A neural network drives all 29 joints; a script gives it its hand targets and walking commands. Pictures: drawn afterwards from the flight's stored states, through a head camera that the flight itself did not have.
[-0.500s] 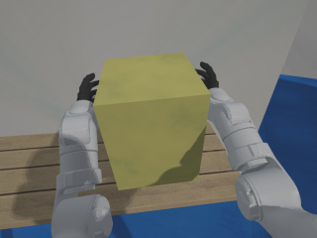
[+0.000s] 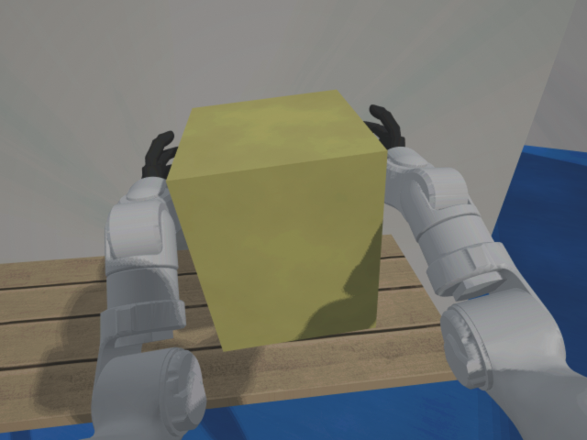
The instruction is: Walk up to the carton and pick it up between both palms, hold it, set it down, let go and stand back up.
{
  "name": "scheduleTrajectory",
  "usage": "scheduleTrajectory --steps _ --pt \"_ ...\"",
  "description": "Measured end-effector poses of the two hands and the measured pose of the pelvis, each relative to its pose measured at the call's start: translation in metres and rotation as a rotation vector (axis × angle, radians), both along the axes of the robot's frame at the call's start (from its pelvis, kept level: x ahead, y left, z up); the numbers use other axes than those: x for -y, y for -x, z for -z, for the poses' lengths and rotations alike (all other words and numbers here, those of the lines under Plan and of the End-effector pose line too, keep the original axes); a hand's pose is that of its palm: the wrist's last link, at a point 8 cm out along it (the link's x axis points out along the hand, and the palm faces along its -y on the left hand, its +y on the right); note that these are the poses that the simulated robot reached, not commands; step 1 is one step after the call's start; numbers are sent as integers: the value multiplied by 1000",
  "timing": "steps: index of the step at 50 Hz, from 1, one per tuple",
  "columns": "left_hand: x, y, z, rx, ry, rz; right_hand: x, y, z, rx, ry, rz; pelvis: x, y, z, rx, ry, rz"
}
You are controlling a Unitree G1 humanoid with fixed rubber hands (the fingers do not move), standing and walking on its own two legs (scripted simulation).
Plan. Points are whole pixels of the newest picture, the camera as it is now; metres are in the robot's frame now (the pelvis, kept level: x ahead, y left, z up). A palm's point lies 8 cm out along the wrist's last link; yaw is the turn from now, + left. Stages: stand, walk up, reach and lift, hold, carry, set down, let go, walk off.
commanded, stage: hold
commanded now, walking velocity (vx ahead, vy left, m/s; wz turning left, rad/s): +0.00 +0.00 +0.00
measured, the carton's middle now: (282, 215) +0.35 +0.00 +0.22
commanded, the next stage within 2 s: none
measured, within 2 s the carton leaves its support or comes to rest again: neither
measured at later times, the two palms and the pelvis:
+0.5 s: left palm (159, 191) +0.36 +0.15 +0.27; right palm (388, 164) +0.36 -0.14 +0.28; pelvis +0.00 +0.00 +0.00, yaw +0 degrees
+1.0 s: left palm (154, 186) +0.36 +0.16 +0.27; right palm (387, 159) +0.36 -0.13 +0.29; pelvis -0.01 +0.00 +0.00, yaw +0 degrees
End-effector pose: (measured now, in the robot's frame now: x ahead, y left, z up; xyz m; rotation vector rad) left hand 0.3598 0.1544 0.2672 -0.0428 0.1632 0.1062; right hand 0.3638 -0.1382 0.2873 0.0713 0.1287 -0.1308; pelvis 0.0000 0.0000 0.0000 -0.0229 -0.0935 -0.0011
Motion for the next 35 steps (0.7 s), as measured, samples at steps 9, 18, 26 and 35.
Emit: scheduleTrajectory --steps 9,18,26,35 --pt "2 0 -1 3 4 11 1 1 0 -2 -2 1 -2 -4 0 11 0 4" --pt "2 2 -1 2 0 9 2 2 1 -3 -7 -1 -3 -5 0 16 0 10" --pt "-1 0 2 -9 13 18 -1 2 3 -17 19 5 -2 -2 0 16 1 4" --pt "-5 4 -1 5 26 21 -6 7 -5 -5 25 14 -1 2 0 18 4 -3"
